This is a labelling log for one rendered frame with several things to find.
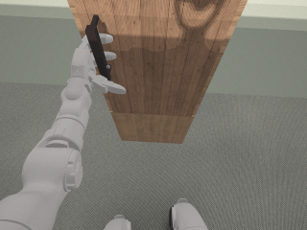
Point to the robot left thigh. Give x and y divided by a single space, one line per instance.
118 224

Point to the handle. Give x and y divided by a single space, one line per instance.
96 46

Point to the cupboard door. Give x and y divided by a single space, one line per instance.
165 49

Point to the robot left upper arm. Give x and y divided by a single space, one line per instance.
49 175

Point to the right robot shin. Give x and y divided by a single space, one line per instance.
182 200

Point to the left robot forearm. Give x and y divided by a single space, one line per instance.
70 124

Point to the left robot hand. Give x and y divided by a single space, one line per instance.
83 61

